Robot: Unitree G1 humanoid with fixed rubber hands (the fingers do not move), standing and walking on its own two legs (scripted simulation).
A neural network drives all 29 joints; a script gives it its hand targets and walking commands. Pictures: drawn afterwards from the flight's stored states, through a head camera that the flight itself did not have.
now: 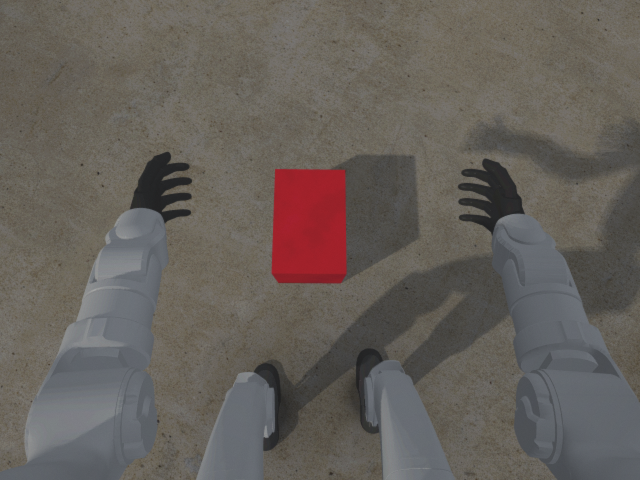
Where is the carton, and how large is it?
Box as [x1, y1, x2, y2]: [272, 169, 346, 282]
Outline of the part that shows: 275,169 272,274 278,282 340,282 346,273 344,170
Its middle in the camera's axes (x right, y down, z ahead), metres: -0.03 -0.02 +1.02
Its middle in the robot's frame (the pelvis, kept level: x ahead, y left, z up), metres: +0.54 +0.00 -0.61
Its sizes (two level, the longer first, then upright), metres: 0.260 0.174 0.187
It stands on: the floor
